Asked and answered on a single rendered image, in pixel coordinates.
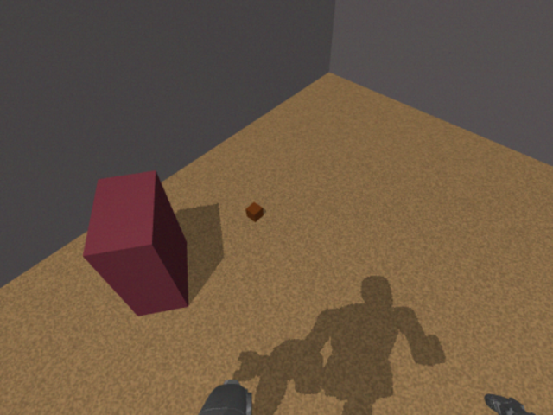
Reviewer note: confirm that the right robot hand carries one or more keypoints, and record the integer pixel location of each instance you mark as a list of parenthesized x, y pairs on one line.
[(505, 406)]

